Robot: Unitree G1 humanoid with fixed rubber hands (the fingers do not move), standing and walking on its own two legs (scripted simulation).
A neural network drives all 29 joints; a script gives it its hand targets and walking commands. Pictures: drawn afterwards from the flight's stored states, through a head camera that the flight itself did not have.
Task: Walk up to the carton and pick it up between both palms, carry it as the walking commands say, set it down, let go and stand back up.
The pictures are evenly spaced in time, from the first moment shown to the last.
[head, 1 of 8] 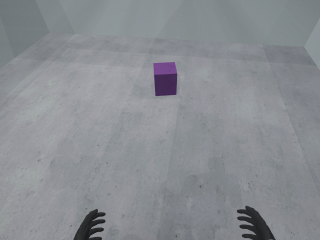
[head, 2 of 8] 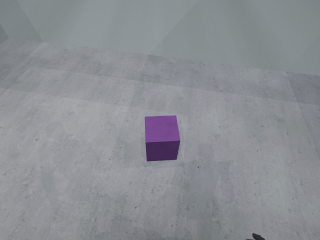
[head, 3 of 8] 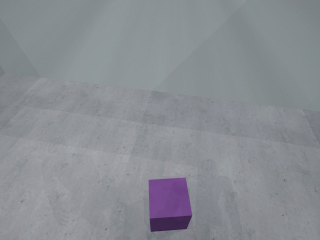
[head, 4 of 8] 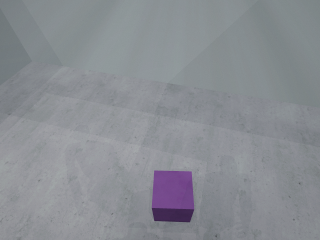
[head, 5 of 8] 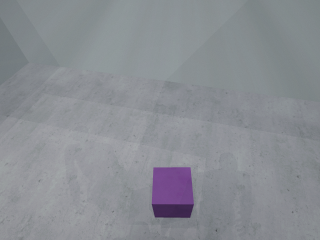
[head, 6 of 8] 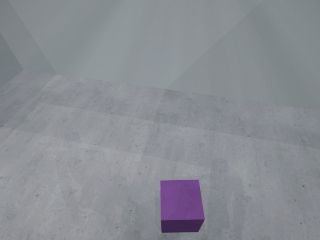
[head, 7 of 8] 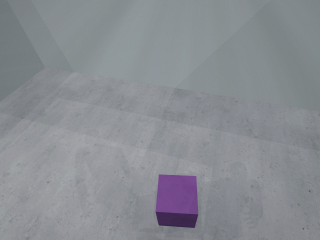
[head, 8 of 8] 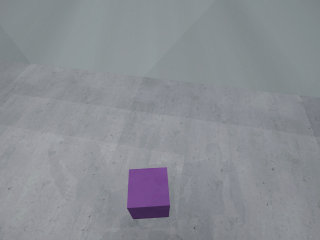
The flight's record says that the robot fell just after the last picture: no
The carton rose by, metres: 0.00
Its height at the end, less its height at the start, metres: +0.00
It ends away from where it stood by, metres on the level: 0.00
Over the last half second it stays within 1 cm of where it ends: yes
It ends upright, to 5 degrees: yes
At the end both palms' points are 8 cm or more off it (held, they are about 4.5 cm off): yes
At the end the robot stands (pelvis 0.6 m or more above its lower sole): yes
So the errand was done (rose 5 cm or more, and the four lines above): no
